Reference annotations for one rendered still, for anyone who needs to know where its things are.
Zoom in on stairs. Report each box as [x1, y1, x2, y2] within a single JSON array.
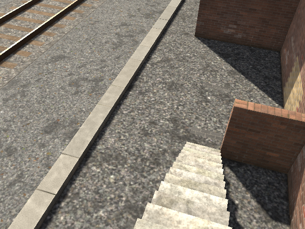
[[133, 141, 233, 229]]

